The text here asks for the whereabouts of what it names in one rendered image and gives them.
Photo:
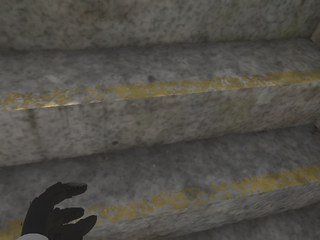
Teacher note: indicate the left robot hand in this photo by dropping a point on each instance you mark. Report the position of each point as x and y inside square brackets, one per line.
[43, 219]

